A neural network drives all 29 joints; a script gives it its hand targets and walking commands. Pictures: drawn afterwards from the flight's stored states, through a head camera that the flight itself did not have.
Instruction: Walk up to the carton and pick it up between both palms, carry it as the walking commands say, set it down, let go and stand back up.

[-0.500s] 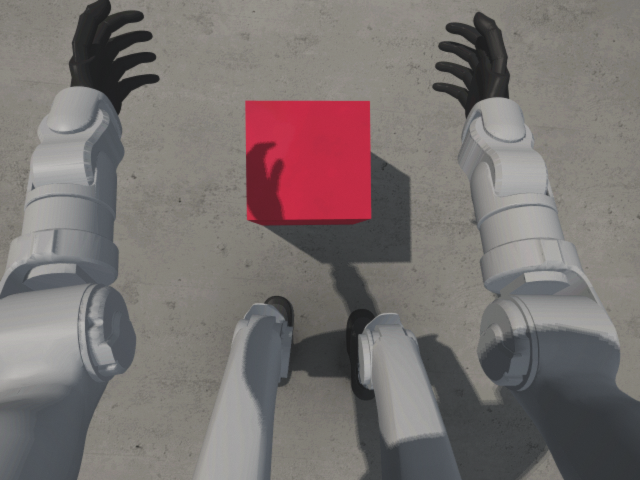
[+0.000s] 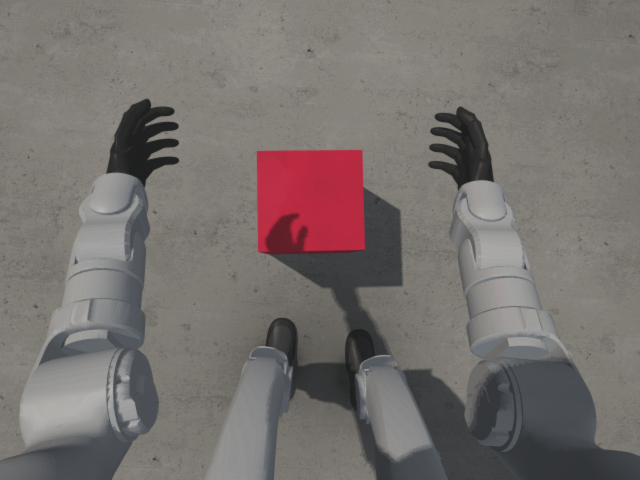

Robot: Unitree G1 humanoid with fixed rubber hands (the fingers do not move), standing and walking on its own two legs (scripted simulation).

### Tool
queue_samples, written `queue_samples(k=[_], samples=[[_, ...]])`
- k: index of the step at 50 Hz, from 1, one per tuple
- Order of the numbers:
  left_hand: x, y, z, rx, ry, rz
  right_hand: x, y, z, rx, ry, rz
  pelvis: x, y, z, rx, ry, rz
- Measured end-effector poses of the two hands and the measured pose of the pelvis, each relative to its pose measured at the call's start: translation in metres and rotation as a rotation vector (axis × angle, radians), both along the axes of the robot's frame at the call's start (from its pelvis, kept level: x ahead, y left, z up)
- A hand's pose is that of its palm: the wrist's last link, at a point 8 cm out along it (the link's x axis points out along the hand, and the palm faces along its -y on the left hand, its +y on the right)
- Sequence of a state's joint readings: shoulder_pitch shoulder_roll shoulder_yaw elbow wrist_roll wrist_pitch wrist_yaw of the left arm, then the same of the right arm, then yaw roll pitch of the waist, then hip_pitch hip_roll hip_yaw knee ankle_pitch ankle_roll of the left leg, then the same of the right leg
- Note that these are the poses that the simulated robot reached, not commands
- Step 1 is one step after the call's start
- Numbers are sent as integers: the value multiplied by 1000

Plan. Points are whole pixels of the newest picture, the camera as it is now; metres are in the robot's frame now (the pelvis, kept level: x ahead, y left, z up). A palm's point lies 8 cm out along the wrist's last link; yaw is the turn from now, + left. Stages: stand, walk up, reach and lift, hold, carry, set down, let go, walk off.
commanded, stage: let go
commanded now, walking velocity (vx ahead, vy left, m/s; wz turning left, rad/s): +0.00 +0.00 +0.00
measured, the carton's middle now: (309, 208) +0.47 +0.03 -0.56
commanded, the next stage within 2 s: stand in 1.08 s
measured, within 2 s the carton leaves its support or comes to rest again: neither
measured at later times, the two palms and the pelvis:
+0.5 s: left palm (80, 337) +0.27 +0.22 -0.01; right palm (604, 341) +0.29 -0.23 -0.01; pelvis +0.06 -0.01 +0.07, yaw +1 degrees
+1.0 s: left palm (73, 411) +0.23 +0.21 +0.02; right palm out of the picture +0.23 -0.25 +0.02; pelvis +0.07 -0.03 +0.09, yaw +1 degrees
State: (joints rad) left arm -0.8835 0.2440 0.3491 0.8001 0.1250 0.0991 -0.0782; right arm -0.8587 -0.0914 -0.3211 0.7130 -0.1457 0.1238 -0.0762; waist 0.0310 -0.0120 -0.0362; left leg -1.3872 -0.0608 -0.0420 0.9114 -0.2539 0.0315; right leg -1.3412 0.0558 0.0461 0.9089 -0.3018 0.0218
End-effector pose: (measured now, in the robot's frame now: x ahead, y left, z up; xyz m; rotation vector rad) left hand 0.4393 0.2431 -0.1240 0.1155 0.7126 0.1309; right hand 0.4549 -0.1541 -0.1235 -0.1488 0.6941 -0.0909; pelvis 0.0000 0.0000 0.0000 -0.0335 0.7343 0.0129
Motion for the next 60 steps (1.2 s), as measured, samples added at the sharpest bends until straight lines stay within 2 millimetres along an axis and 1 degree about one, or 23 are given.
queue_samples(k=[2,5,11,14,17,26,29,32,35,38,46,52,55,60], samples=[[-13,2,4,21,18,-19,-15,-7,4,-22,15,4,5,1,6,1,-17,1],[-33,5,18,40,36,-42,-38,-20,17,-43,36,16,13,2,15,6,-51,1],[-70,7,58,39,47,-50,-74,-39,55,-33,51,33,29,0,37,19,-153,-4],[-88,3,76,30,49,-48,-89,-47,74,-27,51,37,36,-2,47,24,-218,-5],[-109,-3,90,24,55,-52,-107,-56,89,-25,54,37,44,-5,56,27,-285,-3],[-172,-23,117,16,81,-52,-173,-76,116,-12,90,37,63,-15,76,36,-496,-3],[-188,-28,127,17,81,-50,-191,-83,125,-12,92,33,68,-18,82,39,-562,-3],[-200,-31,135,19,80,-50,-204,-91,132,-12,90,30,72,-21,85,42,-620,-3],[-209,-34,139,17,83,-52,-213,-97,138,-13,90,30,74,-24,87,45,-670,-2],[-213,-36,142,15,85,-55,-218,-100,141,-11,91,34,74,-26,88,47,-713,-1],[-213,-39,145,18,85,-63,-223,-100,144,-5,99,37,70,-28,87,50,-791,-1],[-216,-35,145,26,93,-67,-227,-98,144,-8,103,31,68,-26,86,48,-816,-3],[-218,-29,143,49,101,-56,-230,-100,142,-33,112,29,67,-24,85,45,-807,-2],[-224,0,135,147,127,-29,-240,-126,132,-157,177,1,67,-22,84,38,-759,-4]])
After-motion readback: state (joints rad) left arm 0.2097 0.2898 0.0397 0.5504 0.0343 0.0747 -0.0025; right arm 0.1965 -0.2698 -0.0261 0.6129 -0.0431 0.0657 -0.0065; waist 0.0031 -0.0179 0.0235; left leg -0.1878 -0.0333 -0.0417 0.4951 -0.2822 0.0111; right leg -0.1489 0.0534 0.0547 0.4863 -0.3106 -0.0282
